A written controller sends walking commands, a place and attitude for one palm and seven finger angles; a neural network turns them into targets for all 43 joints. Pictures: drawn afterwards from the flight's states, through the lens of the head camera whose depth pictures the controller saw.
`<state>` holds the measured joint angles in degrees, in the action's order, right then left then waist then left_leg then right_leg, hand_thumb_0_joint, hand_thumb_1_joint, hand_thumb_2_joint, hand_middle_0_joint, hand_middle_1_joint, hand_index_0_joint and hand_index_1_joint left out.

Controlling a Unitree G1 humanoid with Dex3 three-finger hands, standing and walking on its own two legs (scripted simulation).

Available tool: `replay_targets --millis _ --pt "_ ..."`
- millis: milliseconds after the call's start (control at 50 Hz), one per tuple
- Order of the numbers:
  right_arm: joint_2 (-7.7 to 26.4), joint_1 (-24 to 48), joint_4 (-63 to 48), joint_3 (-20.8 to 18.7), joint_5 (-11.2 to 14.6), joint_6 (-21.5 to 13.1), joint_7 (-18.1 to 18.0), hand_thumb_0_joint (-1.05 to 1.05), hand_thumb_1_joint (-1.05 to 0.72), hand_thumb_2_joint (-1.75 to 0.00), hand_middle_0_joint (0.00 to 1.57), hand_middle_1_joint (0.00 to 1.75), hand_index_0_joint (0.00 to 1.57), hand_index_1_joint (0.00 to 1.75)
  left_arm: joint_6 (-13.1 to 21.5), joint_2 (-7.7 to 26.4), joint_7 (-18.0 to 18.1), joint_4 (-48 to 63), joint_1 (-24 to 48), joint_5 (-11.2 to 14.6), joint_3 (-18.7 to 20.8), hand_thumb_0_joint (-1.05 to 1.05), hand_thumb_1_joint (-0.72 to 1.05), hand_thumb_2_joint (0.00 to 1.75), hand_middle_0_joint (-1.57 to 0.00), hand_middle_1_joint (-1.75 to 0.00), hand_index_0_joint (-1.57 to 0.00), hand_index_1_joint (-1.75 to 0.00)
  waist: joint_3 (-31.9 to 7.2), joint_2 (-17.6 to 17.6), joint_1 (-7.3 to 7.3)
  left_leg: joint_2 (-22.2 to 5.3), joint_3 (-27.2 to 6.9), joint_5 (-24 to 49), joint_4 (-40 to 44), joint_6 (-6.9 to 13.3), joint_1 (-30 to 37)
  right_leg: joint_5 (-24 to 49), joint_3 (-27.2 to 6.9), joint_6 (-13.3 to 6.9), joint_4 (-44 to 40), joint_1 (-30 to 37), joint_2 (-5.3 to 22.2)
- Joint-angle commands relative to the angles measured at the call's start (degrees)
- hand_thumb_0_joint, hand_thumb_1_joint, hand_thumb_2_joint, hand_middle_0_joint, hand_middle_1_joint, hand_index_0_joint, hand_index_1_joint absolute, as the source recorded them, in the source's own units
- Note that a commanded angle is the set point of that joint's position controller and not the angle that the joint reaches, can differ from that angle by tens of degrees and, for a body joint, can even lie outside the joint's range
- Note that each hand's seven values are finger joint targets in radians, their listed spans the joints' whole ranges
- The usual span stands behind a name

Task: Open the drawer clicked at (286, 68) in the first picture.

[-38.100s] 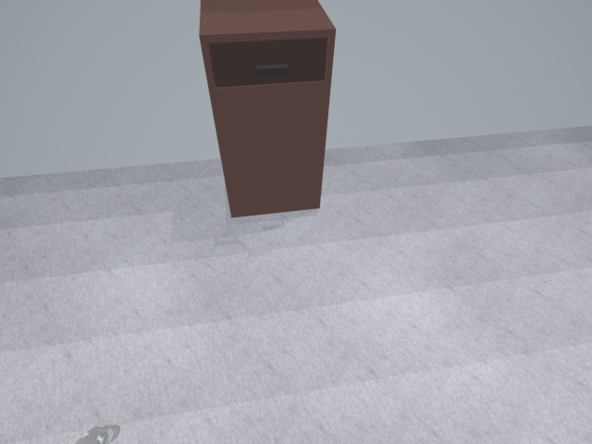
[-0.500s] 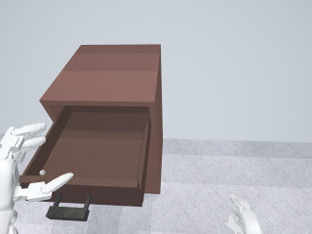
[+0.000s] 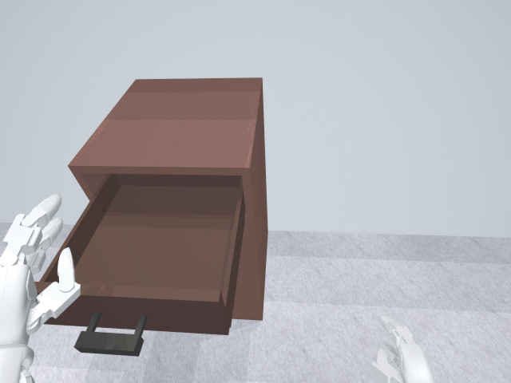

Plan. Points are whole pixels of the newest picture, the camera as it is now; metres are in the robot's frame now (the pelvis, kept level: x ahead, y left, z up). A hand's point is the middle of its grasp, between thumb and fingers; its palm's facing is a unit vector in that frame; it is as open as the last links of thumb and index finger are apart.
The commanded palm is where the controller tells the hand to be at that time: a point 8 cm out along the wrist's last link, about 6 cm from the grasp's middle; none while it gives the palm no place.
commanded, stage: draw the hand back to the body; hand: left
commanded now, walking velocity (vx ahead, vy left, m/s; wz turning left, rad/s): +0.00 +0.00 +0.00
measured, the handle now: (114, 330) +0.21 +0.28 -0.06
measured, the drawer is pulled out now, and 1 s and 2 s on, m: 0.30 0.30 0.30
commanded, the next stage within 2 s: step back with the hand held close in 0.02 s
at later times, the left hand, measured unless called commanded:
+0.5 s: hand (53, 297) +0.17 +0.26 +0.14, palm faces +0.27 -0.82 -0.51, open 7.4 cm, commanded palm +0.11 +0.31 +0.17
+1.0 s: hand (9, 365) +0.10 +0.26 +0.15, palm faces +0.35 -0.82 -0.45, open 7.4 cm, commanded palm +0.03 +0.31 +0.17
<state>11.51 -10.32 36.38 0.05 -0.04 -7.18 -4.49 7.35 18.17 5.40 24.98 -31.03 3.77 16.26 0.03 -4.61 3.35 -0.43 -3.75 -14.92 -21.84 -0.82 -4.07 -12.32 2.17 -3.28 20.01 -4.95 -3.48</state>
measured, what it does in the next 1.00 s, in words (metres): steps on the spot: left foot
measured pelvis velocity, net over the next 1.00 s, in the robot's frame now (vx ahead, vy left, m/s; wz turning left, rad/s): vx -0.09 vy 0.02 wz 0.04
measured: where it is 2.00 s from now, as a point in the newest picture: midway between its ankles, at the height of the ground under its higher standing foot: outside the picture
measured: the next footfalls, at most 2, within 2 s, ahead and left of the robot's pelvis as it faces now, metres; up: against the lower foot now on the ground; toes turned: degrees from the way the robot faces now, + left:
left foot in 1.00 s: -0.07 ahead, +0.14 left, +0.00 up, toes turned +1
right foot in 1.24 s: -0.14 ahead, -0.10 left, +0.00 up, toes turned -4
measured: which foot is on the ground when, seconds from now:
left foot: down 0.00-0.84, up 0.86-0.98, down 1.00-1.00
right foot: down 0.00-1.00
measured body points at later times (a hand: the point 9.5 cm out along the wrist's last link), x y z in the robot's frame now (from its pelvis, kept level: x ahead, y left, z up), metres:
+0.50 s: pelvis -0.02 +0.03 +0.00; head +0.02 +0.03 +0.45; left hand +0.15 +0.30 +0.17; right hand +0.16 -0.22 -0.08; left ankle -0.03 +0.13 -0.74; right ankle -0.01 -0.08 -0.74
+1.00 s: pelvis -0.09 +0.02 -0.01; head -0.06 +0.04 +0.44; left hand +0.07 +0.30 +0.17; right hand +0.09 -0.21 -0.09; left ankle -0.11 +0.14 -0.74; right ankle -0.08 -0.07 -0.75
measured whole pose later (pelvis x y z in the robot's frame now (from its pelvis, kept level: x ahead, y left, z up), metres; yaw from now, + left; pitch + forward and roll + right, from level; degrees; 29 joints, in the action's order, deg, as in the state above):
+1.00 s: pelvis -0.09 +0.02 -0.01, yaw +2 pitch +4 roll -1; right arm 11.8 -11.0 33.7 -0.6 0.2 -2.8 -3.7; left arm 10.4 21.1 7.7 36.6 -37.6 2.4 20.7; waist -1.0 0.7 -1.2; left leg 0.0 -2.0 -16.5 -34.1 0.4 -19.3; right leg -14.1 2.9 -2.3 30.0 -19.9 -1.8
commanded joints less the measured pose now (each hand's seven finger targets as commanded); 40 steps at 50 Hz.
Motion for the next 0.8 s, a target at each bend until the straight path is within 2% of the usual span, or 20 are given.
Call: replay_targets --millis 0,60,100,120,140,160,240,260,280,340,380,420,520,580,640,680,700,740,760,780 --pt "4.8 8.2 -9.6 -1.5 0.1 -3.3 -0.1 0.00 -0.90 -0.90 0.20 0.30 0.20 0.30 4.0 9.6 1.0 12.2 3.6 -0.2 6.6 0.00 0.90 0.90 -0.20 -0.30 -0.20 -0.30 -2.8 1.1 -0.11 0.3 3.5 13.7 1.3 2.0 -0.5 10.4 -0.8 2.6 -4.0 0.0 4.4" --pt "4.9 8.1 -9.8 -1.6 0.2 -3.4 -0.1 0.00 -0.90 -0.90 0.20 0.30 0.20 0.30 4.0 9.9 1.0 12.5 3.8 -0.2 6.6 0.00 0.90 0.90 -0.20 -0.30 -0.20 -0.30 -3.4 3.7 -0.03 0.1 3.2 14.0 1.4 2.2 -0.4 10.6 -0.9 2.7 -3.7 0.3 4.5" --pt "4.8 8.2 -9.5 -1.7 0.2 -3.5 -0.1 0.00 -0.90 -0.90 0.20 0.30 0.20 0.30 4.0 9.6 1.0 11.6 3.9 -0.3 6.5 0.00 0.90 0.90 -0.20 -0.30 -0.20 -0.30 -2.0 1.6 -0.18 0.3 3.6 13.3 1.5 2.1 -0.5 9.6 -0.8 2.6 -4.4 -0.5 4.4" --pt "6.5 7.3 -12.3 -1.4 1.1 -2.1 0.2 0.00 -0.90 -0.90 0.20 0.30 0.20 0.30 6.5 16.4 1.5 18.0 10.4 -0.2 13.7 0.00 0.90 0.90 -0.20 -0.30 -0.20 -0.30 4.0 2.6 -1.82 0.0 0.9 9.1 -1.0 2.9 -5.9 10.3 -6.4 2.4 -7.0 -8.0 7.3" --pt "5.8 6.9 -10.4 -1.5 0.4 -1.1 0.4 0.00 -0.90 -0.90 0.20 0.30 0.20 0.30 6.8 12.2 1.1 12.0 4.9 -0.8 11.3 0.00 0.90 0.90 -0.20 -0.30 -0.20 -0.30 2.7 5.6 -2.34 0.2 0.2 7.8 -2.1 3.0 -6.0 9.1 -5.6 2.1 -7.3 -8.1 8.1" --pt "5.9 8.1 -11.1 -1.9 0.8 -0.6 0.6 0.00 -0.90 -0.90 0.20 0.30 0.20 0.30 6.5 11.3 0.9 11.9 3.3 -0.9 9.7 0.00 0.90 0.90 -0.20 -0.30 -0.20 -0.30 2.5 7.2 -2.42 0.2 0.2 7.6 -2.9 3.1 -5.3 9.3 -6.7 2.0 -7.7 -9.0 8.8" --pt "6.9 7.1 -11.8 -2.8 0.7 0.8 1.0 0.00 -0.90 -0.90 0.20 0.30 0.20 0.30 7.1 9.9 1.0 13.1 -2.5 -1.3 9.1 0.00 0.90 0.90 -0.20 -0.30 -0.20 -0.30 -5.2 4.9 -2.66 -0.1 0.7 11.6 -3.1 2.9 -5.7 13.3 -5.2 1.9 -4.1 -5.3 9.1" --pt "6.9 7.2 -12.2 -3.2 1.0 1.1 1.0 0.00 -0.90 -0.90 0.20 0.30 0.20 0.30 7.1 10.8 1.2 14.5 -3.4 -1.2 10.0 0.00 0.90 0.90 -0.20 -0.30 -0.20 -0.30 -7.8 5.5 -2.71 -0.6 0.7 13.3 -2.9 2.8 -5.9 15.7 -4.6 1.9 -2.3 -3.3 9.3" --pt "6.9 7.3 -12.7 -3.3 1.1 1.3 0.9 0.00 -0.90 -0.90 0.20 0.30 0.20 0.30 7.0 10.6 1.2 15.4 -4.4 -1.1 9.9 0.00 0.90 0.90 -0.20 -0.30 -0.20 -0.30 -9.0 3.5 -2.72 -1.0 0.5 16.7 -2.5 2.6 -6.1 18.5 -3.9 2.0 -0.9 -2.2 9.1" --pt "7.1 6.8 -13.4 -3.9 1.1 2.2 0.8 0.00 -0.90 -0.90 0.20 0.30 0.20 0.30 7.0 11.9 1.5 18.5 -6.6 -1.1 11.2 0.00 0.90 0.90 -0.20 -0.30 -0.20 -0.30 -12.7 4.9 -2.83 -1.9 0.5 22.9 -3.1 2.4 -6.3 22.7 -2.5 2.6 2.0 -0.6 8.3" --pt "7.4 6.9 -14.0 -4.0 1.3 2.1 0.6 0.00 -0.90 -0.90 0.20 0.30 0.20 0.30 6.9 13.3 1.7 21.1 -6.5 -1.0 11.9 0.00 0.90 0.90 -0.20 -0.30 -0.20 -0.30 -13.6 2.4 -2.94 -2.4 0.1 26.3 -3.6 2.1 -6.6 24.6 -2.5 2.4 3.7 -1.0 8.4" --pt "7.2 6.6 -14.5 -4.2 1.3 2.4 0.5 0.00 -0.90 -0.90 0.20 0.30 0.20 0.30 6.7 13.3 2.0 22.0 -7.8 -0.9 12.3 0.00 0.90 0.90 -0.20 -0.30 -0.20 -0.30 -13.5 2.6 -2.95 -3.0 -0.6 28.3 -3.5 1.9 -7.7 24.0 -1.8 2.5 5.4 -0.8 7.6" --pt "7.3 6.4 -14.8 -4.2 1.1 2.3 0.5 0.00 -0.90 -0.90 0.20 0.30 0.20 0.30 6.4 13.1 2.4 22.7 -8.4 -0.8 12.5 0.00 0.90 0.90 -0.20 -0.30 -0.20 -0.30 -10.5 0.3 -3.14 -4.7 -3.2 24.6 -1.6 1.8 -12.8 16.7 -1.1 2.5 8.3 -2.5 6.4" --pt "7.6 6.3 -14.9 -4.0 0.6 1.7 0.6 0.00 -0.90 -0.90 0.20 0.30 0.20 0.30 6.7 13.8 2.5 23.8 -8.3 -1.3 13.3 0.00 0.90 0.90 -0.20 -0.30 -0.20 -0.30 -9.7 -3.5 -2.92 -7.0 -4.9 20.0 1.6 3.0 -17.6 9.0 -1.0 3.1 12.7 -2.3 4.8" --pt "7.7 5.3 -14.6 -3.6 -1.0 0.8 0.5 0.00 -0.90 -0.90 0.20 0.30 0.20 0.30 6.7 11.7 3.4 23.5 -8.2 -2.1 12.4 0.00 0.90 0.90 -0.20 -0.30 -0.20 -0.30 -6.3 -4.5 -3.15 -10.4 -8.7 12.5 5.1 4.9 -25.4 -3.7 -1.3 3.3 18.5 -1.9 2.9" --pt "7.9 4.9 -14.2 -3.6 -1.7 -0.3 0.1 0.00 -0.90 -0.90 0.20 0.30 0.20 0.30 6.6 12.1 4.2 24.2 -6.6 -2.7 12.9 0.00 0.90 0.90 -0.20 -0.30 -0.20 -0.30 -4.9 -5.4 -3.23 -11.5 -9.3 8.6 4.7 6.1 -28.9 -6.3 -2.0 3.1 19.3 -1.6 2.9" --pt "7.6 4.0 -13.5 -3.3 -2.3 -0.5 -0.1 0.00 -0.90 -0.90 0.20 0.30 0.20 0.30 6.8 10.4 4.5 23.9 -7.0 -2.7 11.2 0.00 0.90 0.90 -0.20 -0.30 -0.20 -0.30 -4.5 -3.6 -3.57 -10.9 -9.5 9.5 3.0 6.2 -28.4 -6.2 -1.9 3.0 17.5 -2.2 2.5" --pt "7.8 3.7 -12.4 -3.1 -2.1 -1.0 0.1 0.00 -0.90 -0.90 0.20 0.30 0.20 0.30 6.5 10.3 4.7 22.6 -8.0 -2.4 11.2 0.00 0.90 0.90 -0.20 -0.30 -0.20 -0.30 -5.3 -2.9 -3.77 -9.1 -8.3 10.8 -2.1 5.3 -23.2 -2.1 -3.1 2.4 10.3 -4.8 4.0" --pt "7.5 4.1 -12.7 -2.9 -1.0 -1.2 0.4 0.00 -0.90 -0.90 0.20 0.30 0.20 0.30 6.4 10.6 4.5 23.2 -6.9 -2.0 10.8 0.00 0.90 0.90 -0.20 -0.30 -0.20 -0.30 -6.6 -0.2 -4.04 -6.9 -6.4 12.1 -6.4 4.1 -19.2 6.7 -5.1 1.7 5.5 -6.5 6.3" --pt "7.8 4.4 -12.7 -3.1 -1.3 -0.9 0.3 0.00 -0.90 -0.90 0.20 0.30 0.20 0.30 6.5 12.4 4.5 24.2 -5.0 -2.1 11.9 0.00 0.90 0.90 -0.20 -0.30 -0.20 -0.30 -7.7 3.7 -4.73 -4.3 -3.9 12.4 -11.1 2.5 -17.1 16.8 -9.6 -0.3 3.2 -8.5 10.1"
